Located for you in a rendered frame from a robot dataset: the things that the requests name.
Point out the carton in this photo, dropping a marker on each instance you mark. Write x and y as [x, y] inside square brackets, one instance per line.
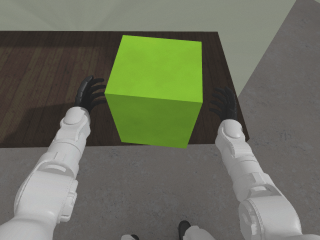
[155, 90]

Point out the robot right hand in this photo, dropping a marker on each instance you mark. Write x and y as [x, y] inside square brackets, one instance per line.
[229, 106]

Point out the robot left forearm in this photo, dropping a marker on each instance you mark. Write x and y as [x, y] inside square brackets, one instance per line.
[66, 149]

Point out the right robot upper arm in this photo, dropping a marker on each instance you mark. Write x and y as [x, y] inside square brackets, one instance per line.
[270, 218]

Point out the robot right foot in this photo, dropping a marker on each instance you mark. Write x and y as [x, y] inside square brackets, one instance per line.
[183, 226]

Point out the right robot shin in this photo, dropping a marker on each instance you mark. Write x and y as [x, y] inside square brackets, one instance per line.
[191, 228]

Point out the robot left hand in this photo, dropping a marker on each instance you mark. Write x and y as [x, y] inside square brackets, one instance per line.
[84, 95]

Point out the robot right forearm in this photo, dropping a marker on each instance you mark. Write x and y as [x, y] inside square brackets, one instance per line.
[249, 180]

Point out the left robot upper arm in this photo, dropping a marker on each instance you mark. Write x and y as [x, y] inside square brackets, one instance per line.
[47, 200]

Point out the table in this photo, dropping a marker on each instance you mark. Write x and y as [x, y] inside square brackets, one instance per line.
[41, 72]

